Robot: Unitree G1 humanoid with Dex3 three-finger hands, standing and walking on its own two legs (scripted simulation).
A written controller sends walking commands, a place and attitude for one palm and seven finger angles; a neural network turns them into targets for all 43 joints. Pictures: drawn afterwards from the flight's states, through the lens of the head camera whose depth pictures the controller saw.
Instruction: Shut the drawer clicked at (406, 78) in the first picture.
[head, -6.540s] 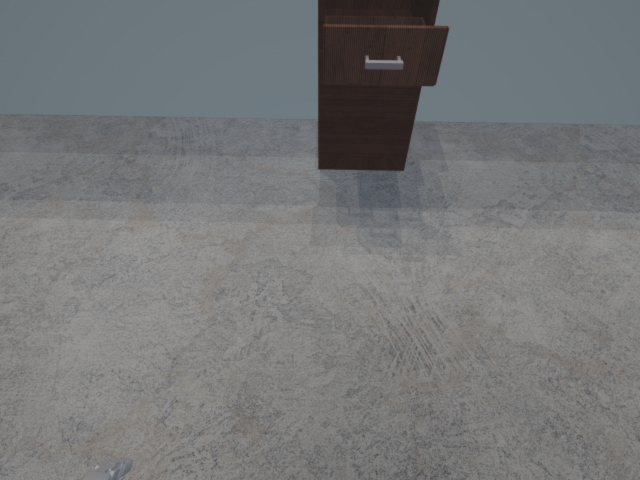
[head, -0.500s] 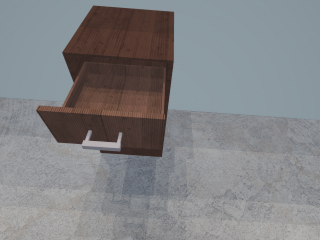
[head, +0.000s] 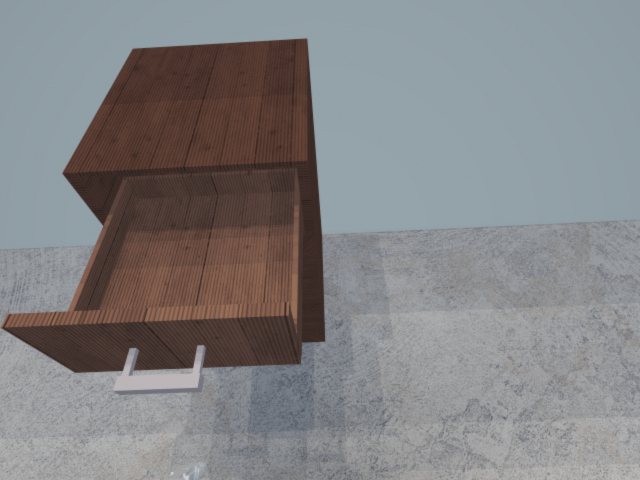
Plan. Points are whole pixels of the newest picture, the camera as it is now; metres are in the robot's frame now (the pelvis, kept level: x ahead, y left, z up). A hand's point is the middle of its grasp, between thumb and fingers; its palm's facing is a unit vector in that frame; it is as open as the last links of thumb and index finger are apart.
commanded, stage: come to a stop and stand still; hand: left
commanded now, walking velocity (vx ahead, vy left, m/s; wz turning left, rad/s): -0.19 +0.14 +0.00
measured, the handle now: (163, 369) +0.27 +0.25 -0.08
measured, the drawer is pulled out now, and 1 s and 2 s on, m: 0.29 0.29 0.26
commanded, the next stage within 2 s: look again from close up in 0.80 s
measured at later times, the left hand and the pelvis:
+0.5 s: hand out of the picture -0.03 +0.27 -0.16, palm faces +0.01 -0.95 -0.31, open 7.4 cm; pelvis -0.05 +0.07 -0.01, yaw -2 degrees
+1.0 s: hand out of the picture -0.02 +0.25 -0.16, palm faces -0.03 -0.97 -0.22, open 7.3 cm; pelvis -0.03 +0.07 +0.01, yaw -2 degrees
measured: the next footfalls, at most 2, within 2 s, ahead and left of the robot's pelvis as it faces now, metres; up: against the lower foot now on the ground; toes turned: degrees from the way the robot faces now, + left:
left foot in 0.26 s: +0.02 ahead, +0.16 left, +0.00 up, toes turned +2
right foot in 0.44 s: +0.04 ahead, -0.04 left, +0.00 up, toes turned +0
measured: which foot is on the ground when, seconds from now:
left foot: up 0.00-0.24, down 0.26-1.00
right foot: down 0.00-0.30, up 0.32-0.42, down 0.44-1.00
